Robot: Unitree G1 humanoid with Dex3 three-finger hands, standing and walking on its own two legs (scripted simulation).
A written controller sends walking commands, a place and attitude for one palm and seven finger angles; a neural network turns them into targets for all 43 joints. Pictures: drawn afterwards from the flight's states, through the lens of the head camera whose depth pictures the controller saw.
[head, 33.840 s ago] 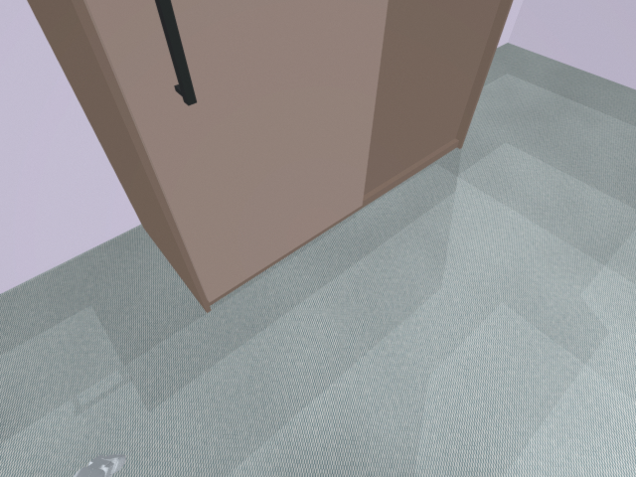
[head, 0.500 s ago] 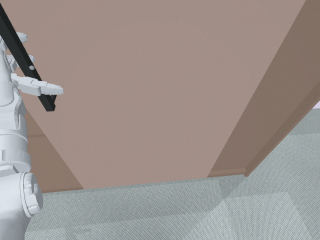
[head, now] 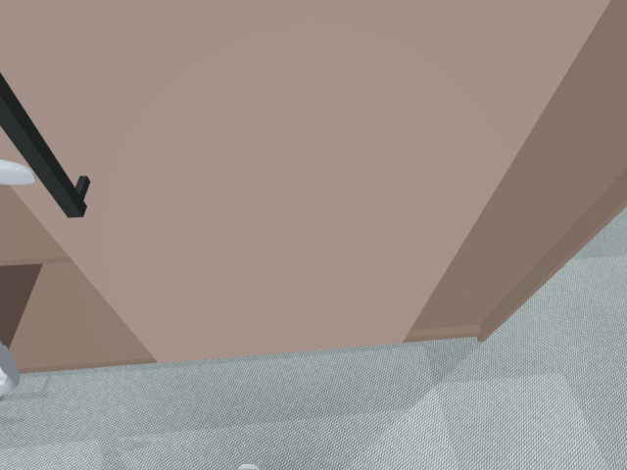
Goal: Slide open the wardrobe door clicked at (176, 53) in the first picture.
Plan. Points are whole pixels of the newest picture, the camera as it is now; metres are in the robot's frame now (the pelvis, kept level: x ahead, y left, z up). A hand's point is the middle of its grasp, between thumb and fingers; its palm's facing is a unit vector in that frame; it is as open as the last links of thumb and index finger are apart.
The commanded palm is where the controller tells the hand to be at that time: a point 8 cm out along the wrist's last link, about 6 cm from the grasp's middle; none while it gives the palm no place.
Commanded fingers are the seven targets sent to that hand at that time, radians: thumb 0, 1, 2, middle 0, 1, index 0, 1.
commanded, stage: slip the hand off the handle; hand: left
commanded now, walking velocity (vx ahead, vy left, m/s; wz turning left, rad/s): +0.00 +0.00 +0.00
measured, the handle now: (24, 112) +0.46 +0.34 +0.20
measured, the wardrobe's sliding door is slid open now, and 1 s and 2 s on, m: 0.46 0.46 0.46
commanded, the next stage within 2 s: draw the hand back to the body in 0.76 s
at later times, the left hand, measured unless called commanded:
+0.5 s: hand out of the picture +0.36 +0.40 +0.19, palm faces +0.50 -0.85 -0.19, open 14.6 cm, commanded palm +0.30 +0.43 +0.21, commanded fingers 0.00 -0.55 0.20 -0.25 -1.15 -0.25 -1.15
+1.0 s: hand out of the picture +0.29 +0.38 +0.20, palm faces +0.34 -0.94 -0.03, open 14.7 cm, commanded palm +0.24 +0.41 +0.21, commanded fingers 0.00 -0.55 0.20 -0.25 -1.15 -0.25 -1.15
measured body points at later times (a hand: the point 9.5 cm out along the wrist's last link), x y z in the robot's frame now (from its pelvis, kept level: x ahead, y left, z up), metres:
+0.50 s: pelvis +0.01 +0.01 +0.00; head +0.04 +0.01 +0.45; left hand +0.33 +0.45 +0.20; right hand +0.10 -0.27 -0.10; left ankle +0.06 +0.11 -0.73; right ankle -0.04 -0.10 -0.73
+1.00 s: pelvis +0.00 +0.01 +0.01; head -0.01 +0.01 +0.46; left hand +0.27 +0.43 +0.20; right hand +0.19 -0.20 -0.07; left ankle +0.06 +0.11 -0.73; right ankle -0.04 -0.10 -0.73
